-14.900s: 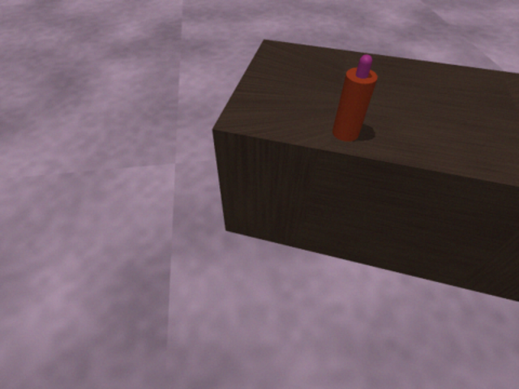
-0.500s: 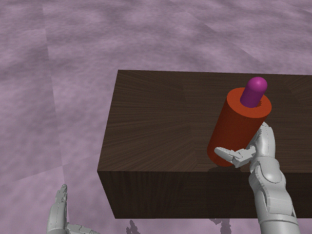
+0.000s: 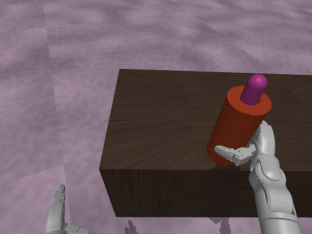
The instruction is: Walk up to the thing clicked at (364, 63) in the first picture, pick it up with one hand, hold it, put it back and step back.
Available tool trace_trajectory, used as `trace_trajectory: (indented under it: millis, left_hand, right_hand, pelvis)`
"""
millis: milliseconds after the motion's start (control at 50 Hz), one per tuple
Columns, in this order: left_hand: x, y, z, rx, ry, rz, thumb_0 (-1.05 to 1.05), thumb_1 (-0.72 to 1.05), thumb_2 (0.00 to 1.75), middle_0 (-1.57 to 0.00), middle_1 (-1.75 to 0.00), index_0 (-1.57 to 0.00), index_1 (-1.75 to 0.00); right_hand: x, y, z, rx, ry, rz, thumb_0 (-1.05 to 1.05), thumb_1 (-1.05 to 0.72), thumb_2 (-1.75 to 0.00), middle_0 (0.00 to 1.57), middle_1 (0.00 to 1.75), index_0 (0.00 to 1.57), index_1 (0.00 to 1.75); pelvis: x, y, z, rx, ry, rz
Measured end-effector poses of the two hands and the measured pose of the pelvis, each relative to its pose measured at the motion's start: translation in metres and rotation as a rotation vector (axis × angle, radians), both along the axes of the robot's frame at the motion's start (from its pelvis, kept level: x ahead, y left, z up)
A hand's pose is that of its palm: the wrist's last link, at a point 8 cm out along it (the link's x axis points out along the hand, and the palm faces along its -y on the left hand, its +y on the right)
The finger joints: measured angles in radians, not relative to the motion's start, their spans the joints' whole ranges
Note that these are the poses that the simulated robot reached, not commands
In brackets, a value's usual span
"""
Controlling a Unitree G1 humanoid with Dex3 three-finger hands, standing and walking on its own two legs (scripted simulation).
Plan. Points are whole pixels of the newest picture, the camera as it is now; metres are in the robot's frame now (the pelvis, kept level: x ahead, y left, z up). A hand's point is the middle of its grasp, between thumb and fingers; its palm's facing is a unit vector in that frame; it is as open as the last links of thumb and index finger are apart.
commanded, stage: hold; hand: right
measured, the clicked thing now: (236, 122) +0.32 -0.16 +0.16
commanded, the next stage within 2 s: crouch in 1.42 s
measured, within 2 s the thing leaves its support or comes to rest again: neither
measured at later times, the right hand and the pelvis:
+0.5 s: hand (236, 133) +0.32 -0.17 +0.12, palm faces +0.15 +0.99 -0.03, open 11.4 cm; pelvis +0.00 +0.00 +0.00, yaw +0 degrees
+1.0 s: hand (235, 134) +0.32 -0.18 +0.11, palm faces +0.16 +0.99 -0.03, open 11.4 cm; pelvis +0.01 +0.00 +0.00, yaw +0 degrees
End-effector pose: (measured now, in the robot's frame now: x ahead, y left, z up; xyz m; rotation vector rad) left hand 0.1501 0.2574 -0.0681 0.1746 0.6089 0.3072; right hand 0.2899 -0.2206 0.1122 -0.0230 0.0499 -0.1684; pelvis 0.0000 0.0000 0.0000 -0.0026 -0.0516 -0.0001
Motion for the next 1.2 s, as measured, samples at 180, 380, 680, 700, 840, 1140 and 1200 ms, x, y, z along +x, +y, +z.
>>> trace_trajectory:
  millis: [180, 380, 680, 700, 840, 1140, 1200]
  left_hand:
    - [0.003, -0.001, 0.007, 0.012, -0.029, -0.006, -0.02, -0.54, 0.05, -0.06, -0.06, -0.05, -0.05]
    - [0.004, -0.006, 0.000, 0.004, -0.013, -0.006, -0.02, -0.54, 0.05, -0.06, -0.06, -0.05, -0.05]
    - [0.006, -0.010, 0.001, 0.002, -0.008, -0.014, -0.02, -0.54, 0.05, -0.06, -0.06, -0.05, -0.05]
    - [0.006, -0.010, 0.000, 0.003, -0.006, -0.015, -0.02, -0.54, 0.05, -0.06, -0.06, -0.05, -0.05]
    - [0.011, -0.008, 0.005, 0.008, -0.027, -0.015, -0.02, -0.55, 0.06, -0.06, -0.06, -0.05, -0.05]
    - [0.013, -0.008, 0.003, 0.000, -0.026, -0.019, -0.02, -0.55, 0.06, -0.06, -0.06, -0.05, -0.06]
    - [0.012, -0.008, 0.005, 0.000, -0.035, -0.015, -0.02, -0.55, 0.06, -0.06, -0.06, -0.05, -0.06]
  right_hand:
    - [-0.003, -0.002, -0.009, 0.000, 0.020, 0.005, 0.00, 0.61, -1.02, 0.62, 1.06, 0.68, 1.10]
    - [-0.004, -0.002, 0.002, -0.012, -0.018, 0.009, 0.00, 0.61, -1.02, 0.62, 1.06, 0.68, 1.10]
    - [0.006, -0.006, 0.008, 0.000, -0.019, 0.012, 0.00, 0.61, -1.02, 0.62, 1.06, 0.68, 1.10]
    - [0.007, -0.005, 0.007, -0.001, -0.015, 0.015, 0.00, 0.61, -1.02, 0.62, 1.06, 0.68, 1.10]
    - [0.009, -0.001, 0.001, 0.001, 0.012, 0.027, 0.00, 0.61, -1.02, 0.62, 1.06, 0.68, 1.10]
    - [0.006, 0.002, -0.001, -0.004, 0.010, 0.029, 0.00, 0.61, -1.02, 0.62, 1.06, 0.68, 1.10]
    - [0.006, 0.000, -0.001, -0.002, 0.012, 0.026, 0.00, 0.61, -1.02, 0.62, 1.06, 0.68, 1.10]
  pelvis:
    - [0.000, 0.000, 0.000, 0.000, 0.001, 0.000]
    - [0.001, -0.004, 0.001, 0.003, -0.002, 0.000]
    - [0.005, -0.005, 0.001, 0.002, 0.001, -0.001]
    - [0.005, -0.006, 0.001, 0.003, 0.002, -0.001]
    - [0.008, -0.006, 0.001, 0.003, 0.006, 0.004]
    - [0.008, -0.004, 0.001, 0.004, 0.005, 0.001]
    - [0.008, -0.003, 0.001, 0.003, 0.003, 0.002]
